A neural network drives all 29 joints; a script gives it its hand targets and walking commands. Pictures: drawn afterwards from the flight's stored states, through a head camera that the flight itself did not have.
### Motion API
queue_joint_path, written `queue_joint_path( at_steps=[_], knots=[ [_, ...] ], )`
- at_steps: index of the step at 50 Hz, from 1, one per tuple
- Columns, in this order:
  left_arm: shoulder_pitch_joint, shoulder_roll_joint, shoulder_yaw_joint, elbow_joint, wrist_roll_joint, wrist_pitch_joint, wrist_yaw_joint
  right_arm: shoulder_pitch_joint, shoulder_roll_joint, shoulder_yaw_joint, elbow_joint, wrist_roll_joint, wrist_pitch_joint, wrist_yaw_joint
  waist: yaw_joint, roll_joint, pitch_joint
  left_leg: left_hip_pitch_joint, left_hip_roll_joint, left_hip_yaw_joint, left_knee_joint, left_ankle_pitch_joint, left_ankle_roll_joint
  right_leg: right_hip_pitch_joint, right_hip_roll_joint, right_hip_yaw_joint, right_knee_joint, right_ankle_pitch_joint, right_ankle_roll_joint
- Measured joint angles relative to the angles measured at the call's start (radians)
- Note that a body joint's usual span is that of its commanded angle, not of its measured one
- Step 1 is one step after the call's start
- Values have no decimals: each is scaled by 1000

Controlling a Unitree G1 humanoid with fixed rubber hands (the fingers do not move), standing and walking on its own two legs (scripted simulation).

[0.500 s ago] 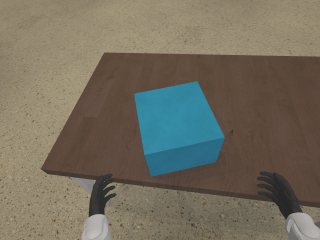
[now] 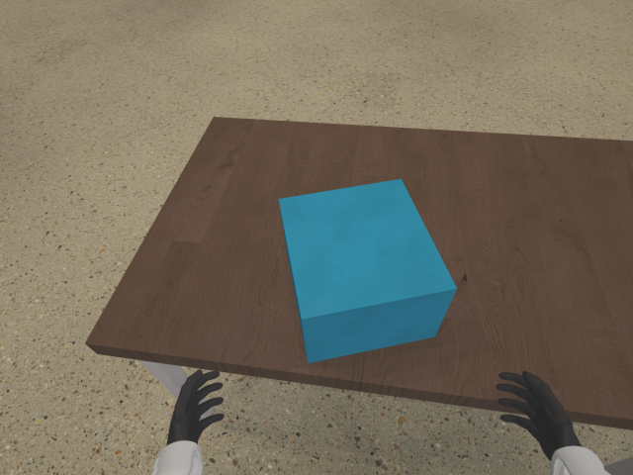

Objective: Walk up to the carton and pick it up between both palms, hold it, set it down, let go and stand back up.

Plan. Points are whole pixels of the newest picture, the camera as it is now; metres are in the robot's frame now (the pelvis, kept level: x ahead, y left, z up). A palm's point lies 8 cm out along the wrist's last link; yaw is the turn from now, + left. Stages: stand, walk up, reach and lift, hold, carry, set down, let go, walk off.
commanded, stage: let go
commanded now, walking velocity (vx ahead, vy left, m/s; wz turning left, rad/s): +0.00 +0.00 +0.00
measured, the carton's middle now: (356, 267) +0.47 +0.01 -0.09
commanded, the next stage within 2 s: stand in 0.50 s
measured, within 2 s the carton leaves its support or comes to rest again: neither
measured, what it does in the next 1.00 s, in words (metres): stands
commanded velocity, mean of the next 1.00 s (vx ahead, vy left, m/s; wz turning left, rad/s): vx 0.00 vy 0.00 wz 0.00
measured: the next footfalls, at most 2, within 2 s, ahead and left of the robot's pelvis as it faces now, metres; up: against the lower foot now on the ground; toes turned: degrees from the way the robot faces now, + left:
none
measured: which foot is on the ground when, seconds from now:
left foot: down 0.00-1.00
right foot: down 0.00-1.00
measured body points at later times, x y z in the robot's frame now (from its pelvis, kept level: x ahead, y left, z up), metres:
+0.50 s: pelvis +0.01 +0.01 +0.00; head +0.03 +0.02 +0.45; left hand +0.16 +0.24 -0.09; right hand +0.20 -0.21 -0.10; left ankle -0.01 +0.12 -0.73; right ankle +0.02 -0.10 -0.73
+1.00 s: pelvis +0.00 +0.01 +0.00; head -0.04 +0.06 +0.45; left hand +0.08 +0.30 -0.13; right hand +0.15 -0.26 -0.08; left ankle -0.01 +0.12 -0.73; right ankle +0.02 -0.10 -0.73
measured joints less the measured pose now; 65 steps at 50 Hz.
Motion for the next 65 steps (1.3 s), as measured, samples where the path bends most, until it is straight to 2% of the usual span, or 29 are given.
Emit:
queue_joint_path(
  at_steps=[8,26,27,29,31,34,38,49,65],
  knots=[
    [18,13,-1,0,0,54,-13,20,25,-21,-2,-54,45,-11,-2,-6,10,33,0,0,-5,-9,8,43,0,0,-24,1,7],
    [52,53,-1,0,0,175,-73,102,138,-93,-64,-224,124,-96,-11,-7,24,86,0,0,-24,-14,11,102,1,0,-58,4,15],
    [52,58,-1,2,1,179,-79,103,141,-93,-69,-240,140,-105,-12,-8,22,90,0,0,-26,-14,11,107,1,0,-60,4,15],
    [60,78,0,12,5,154,-89,104,141,-84,-86,-299,224,-124,-12,-18,15,96,0,0,-25,-14,12,112,1,0,-57,4,15],
    [68,105,0,32,6,126,-96,105,137,-81,-97,-322,300,-136,-12,-33,15,108,0,0,-25,-14,13,122,1,0,-54,2,15],
    [76,145,0,73,9,108,-103,111,116,-82,-102,-325,366,-143,-12,-53,15,124,0,0,-25,-14,15,138,1,0,-54,2,15],
    [90,189,0,129,12,98,-110,128,88,-88,-103,-325,398,-143,-12,-74,15,144,0,0,-26,-14,16,158,1,0,-55,4,15],
    [120,238,-1,236,13,79,-117,155,65,-93,-103,-313,413,-143,-12,-87,15,173,0,0,-26,-6,19,196,1,0,-72,20,19],
    [121,253,-1,251,13,66,-119,155,65,-93,-103,-303,415,-143,-12,-87,15,172,0,0,-26,7,23,205,1,0,-94,46,24]
  ],
)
